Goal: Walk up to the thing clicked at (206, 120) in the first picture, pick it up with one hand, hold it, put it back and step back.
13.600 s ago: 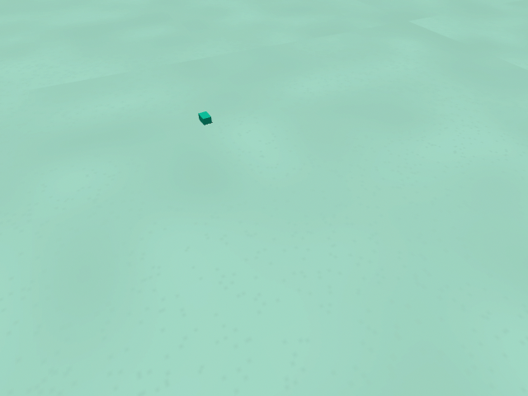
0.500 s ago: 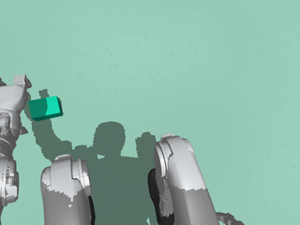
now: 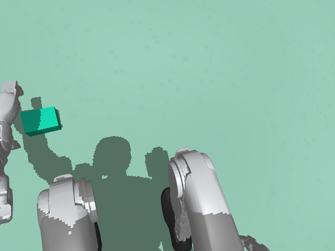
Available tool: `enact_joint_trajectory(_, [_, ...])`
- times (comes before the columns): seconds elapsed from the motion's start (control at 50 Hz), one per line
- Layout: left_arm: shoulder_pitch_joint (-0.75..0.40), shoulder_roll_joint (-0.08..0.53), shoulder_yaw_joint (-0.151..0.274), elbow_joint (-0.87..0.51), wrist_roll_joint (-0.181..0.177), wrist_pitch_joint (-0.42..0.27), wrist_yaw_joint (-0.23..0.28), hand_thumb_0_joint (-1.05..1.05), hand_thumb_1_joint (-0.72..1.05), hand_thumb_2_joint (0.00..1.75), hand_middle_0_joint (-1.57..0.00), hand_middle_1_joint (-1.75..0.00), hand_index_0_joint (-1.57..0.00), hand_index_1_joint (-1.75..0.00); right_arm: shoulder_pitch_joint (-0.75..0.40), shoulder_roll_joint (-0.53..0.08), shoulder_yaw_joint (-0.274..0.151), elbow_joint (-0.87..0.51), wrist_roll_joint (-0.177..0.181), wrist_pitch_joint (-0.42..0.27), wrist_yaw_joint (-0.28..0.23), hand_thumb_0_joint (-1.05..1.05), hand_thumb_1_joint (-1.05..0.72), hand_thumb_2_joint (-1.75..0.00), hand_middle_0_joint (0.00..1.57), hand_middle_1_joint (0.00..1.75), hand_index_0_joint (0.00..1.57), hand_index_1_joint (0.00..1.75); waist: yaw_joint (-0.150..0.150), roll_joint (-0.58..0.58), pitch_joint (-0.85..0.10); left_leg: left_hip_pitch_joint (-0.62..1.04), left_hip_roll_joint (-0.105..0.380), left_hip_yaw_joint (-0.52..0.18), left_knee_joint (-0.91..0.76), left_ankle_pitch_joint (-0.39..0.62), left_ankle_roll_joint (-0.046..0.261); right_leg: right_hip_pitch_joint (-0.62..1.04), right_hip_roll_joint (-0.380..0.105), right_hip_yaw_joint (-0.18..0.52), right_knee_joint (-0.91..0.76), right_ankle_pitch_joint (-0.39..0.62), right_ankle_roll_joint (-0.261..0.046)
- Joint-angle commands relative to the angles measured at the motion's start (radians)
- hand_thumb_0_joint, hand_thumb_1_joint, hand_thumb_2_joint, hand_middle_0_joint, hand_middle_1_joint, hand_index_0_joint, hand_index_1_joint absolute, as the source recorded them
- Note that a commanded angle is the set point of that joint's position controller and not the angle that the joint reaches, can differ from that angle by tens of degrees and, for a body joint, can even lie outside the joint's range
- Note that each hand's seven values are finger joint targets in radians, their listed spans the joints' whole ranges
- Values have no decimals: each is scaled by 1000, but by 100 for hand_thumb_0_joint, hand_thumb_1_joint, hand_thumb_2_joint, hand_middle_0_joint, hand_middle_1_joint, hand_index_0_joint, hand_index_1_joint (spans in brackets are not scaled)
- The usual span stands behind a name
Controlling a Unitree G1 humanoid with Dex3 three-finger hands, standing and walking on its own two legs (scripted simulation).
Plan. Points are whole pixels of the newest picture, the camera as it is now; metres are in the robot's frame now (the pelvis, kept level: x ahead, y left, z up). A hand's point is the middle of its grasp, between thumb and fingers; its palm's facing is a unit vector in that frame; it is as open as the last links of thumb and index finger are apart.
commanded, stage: rise first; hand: left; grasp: from above
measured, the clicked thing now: (42, 121) +0.49 +0.24 -0.30
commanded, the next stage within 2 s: approach in 1.20 s
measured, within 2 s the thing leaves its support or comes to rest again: neither
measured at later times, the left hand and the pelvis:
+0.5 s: hand (5, 124) +0.46 +0.28 -0.18, palm faces -0.44 -0.09 -0.89, open 13.4 cm; pelvis +0.00 +0.00 +0.00, yaw +0 degrees
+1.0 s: hand (4, 124) +0.45 +0.28 -0.17, palm faces -0.45 -0.09 -0.89, open 12.8 cm; pelvis +0.00 +0.00 +0.00, yaw +0 degrees
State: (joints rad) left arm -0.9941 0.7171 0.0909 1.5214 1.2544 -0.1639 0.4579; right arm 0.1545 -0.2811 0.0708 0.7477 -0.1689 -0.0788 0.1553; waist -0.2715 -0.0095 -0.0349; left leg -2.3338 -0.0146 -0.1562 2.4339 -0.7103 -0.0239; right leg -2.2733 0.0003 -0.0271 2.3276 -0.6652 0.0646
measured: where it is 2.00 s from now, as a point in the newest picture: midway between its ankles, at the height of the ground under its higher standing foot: (137, 247)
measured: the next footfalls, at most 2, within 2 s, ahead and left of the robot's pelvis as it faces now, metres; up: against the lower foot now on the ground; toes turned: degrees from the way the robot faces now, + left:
none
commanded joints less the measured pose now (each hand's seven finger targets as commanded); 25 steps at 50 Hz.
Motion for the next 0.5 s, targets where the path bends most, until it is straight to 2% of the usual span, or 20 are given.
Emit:
enact_joint_trajectory(0.0, [-323,212,9,-142,-7,2,34,0,-48,96,-14,-92,-13,-93,221,-259,-77,2,5,-2,-9,0,-90,-90,20,30,20,30,-20,308,-678,507,-4,121,-255,190,46,337,27,-136,-204,211,-100])
enact_joint_trajectory(0.02, [-318,228,23,-140,-6,3,37,0,-48,96,-15,-91,-14,-92,230,-262,-76,-3,4,-2,-8,0,-90,-90,20,30,20,30,-20,309,-668,507,-5,123,-259,199,46,343,23,-136,-208,218,-97])
enact_joint_trajectory(0.04, [-311,229,23,-169,-12,3,36,0,-47,95,-15,-92,-14,-92,225,-260,-77,-1,5,-2,-8,0,-90,-90,20,30,20,30,-6,327,-700,526,-4,122,-262,212,44,351,25,-136,-204,227,-99])
enact_joint_trajectory(0.06, [-286,220,18,-148,-9,7,33,0,-47,95,-16,-91,-14,-92,228,-261,-78,-1,4,-3,-5,0,-90,-90,20,30,20,30,-5,326,-696,530,-4,123,-257,219,43,350,24,-136,-200,236,-99])
enact_joint_trajectory(0.08, [-301,226,24,-168,-10,7,31,0,-46,94,-16,-90,-15,-91,233,-266,-80,0,5,-2,-3,0,-89,-90,20,30,20,30,-11,344,-704,555,-2,118,-264,241,39,341,21,-140,-194,250,-99])
enact_joint_trajectory(0.1, [-301,200,2,-157,-8,10,26,0,-46,95,-15,-92,-15,-92,232,-261,-77,2,8,-3,-1,0,-90,-90,20,30,20,30,-21,337,-693,550,-1,117,-255,246,40,341,25,-141,-192,260,-100])
enact_joint_trajectory(0.12, [-331,210,4,-170,-11,10,24,0,-45,93,-16,-91,-15,-92,232,-261,-78,1,7,-2,2,0,-90,-90,20,30,20,30,-26,334,-687,537,-1,119,-251,237,43,341,26,-138,-195,258,-99])
enact_joint_trajectory(0.14, [-337,245,23,-204,-12,8,25,0,-45,94,-17,-90,-16,-91,235,-268,-82,1,12,0,-1,0,-90,-90,20,30,20,30,-9,350,-711,548,-3,118,-263,237,41,348,25,-138,-198,251,-101])
enact_joint_trajectory(0.16, [-292,246,35,-186,-11,14,26,0,-45,94,-17,-89,-16,-90,235,-268,-82,-4,14,1,0,0,-90,-90,20,30,20,30,3,359,-710,553,-4,118,-271,245,38,348,22,-138,-193,253,-101])
enact_joint_trajectory(0.2, [-291,185,-1,-163,-16,17,18,0,-43,92,-18,-89,-17,-90,226,-263,-80,-2,11,5,1,0,-89,-90,20,30,20,30,-13,351,-695,548,-2,116,-269,236,38,330,24,-141,-196,247,-102])
enact_joint_trajectory(0.22, [-299,169,-17,-112,-18,17,12,0,-43,92,-18,-89,-17,-90,227,-262,-77,-1,13,5,2,0,-90,-90,20,30,20,30,-38,305,-646,505,-2,113,-263,202,44,314,27,-144,-203,223,-100])
enact_joint_trajectory(0.26, [-308,220,13,-136,-19,11,11,0,-44,93,-19,-87,-17,-89,235,-268,-78,-6,15,3,1,0,-90,-90,20,30,20,30,-21,302,-636,499,-6,113,-274,186,45,321,21,-140,-211,206,-100])
enact_joint_trajectory(0.28, [-301,231,16,-164,-16,8,8,0,-43,93,-19,-87,-18,-89,230,-268,-78,-8,15,5,-1,0,-89,-90,20,30,20,30,0,330,-673,522,-6,114,-281,192,42,328,23,-141,-207,205,-102])
enact_joint_trajectory(0.3, [-281,233,20,-160,-12,6,8,0,-43,93,-20,-86,-18,-87,229,-270,-78,-8,17,6,0,0,-89,-90,20,30,20,30,5,353,-677,534,-6,114,-281,210,39,329,20,-140,-198,220,-102])
enact_joint_trajectory(0.34, [-293,181,-9,-144,-11,4,5,0,-41,91,-21,-86,-19,-87,231,-263,-76,-6,15,6,4,0,-89,-90,20,30,20,30,-24,314,-667,530,-6,113,-275,210,41,334,25,-143,-205,226,-101])
enact_joint_trajectory(0.4, [-307,230,17,-164,-11,-3,10,0,-41,91,-21,-85,-20,-87,232,-267,-78,-7,17,2,1,0,-90,-90,20,30,20,30,-12,319,-676,515,-8,120,-268,211,45,346,23,-136,-211,228,-99])
enact_joint_trajectory(0.42, [-299,226,18,-155,-11,-3,12,0,-40,90,-22,-84,-20,-86,234,-266,-77,-8,15,1,2,0,-90,-90,20,30,20,30,-14,311,-666,512,-7,118,-268,202,45,341,22,-137,-209,221,-99])
enact_joint_trajectory(0.44, [-316,247,30,-183,-8,-5,17,0,-39,90,-22,-84,-21,-85,230,-269,-75,-10,17,4,-1,0,-89,-90,20,30,20,30,-2,326,-681,520,-8,117,-278,203,43,336,21,-136,-210,217,-99])
enact_joint_trajectory(0.46, [-287,218,16,-143,-6,-4,19,0,-39,89,-23,-82,-22,-84,222,-265,-79,-10,19,4,-2,0,-90,-90,20,30,20,30,-1,329,-669,522,-7,118,-281,189,41,317,22,-138,-206,203,-103])
enact_joint_trajectory(0.48, [-304,206,6,-150,-2,-4,19,0,-39,89,-23,-84,-21,-85,221,-261,-75,-8,16,4,0,0,-90,-90,20,30,20,30,-14,331,-671,529,-7,117,-281,195,40,322,25,-139,-208,209,-102])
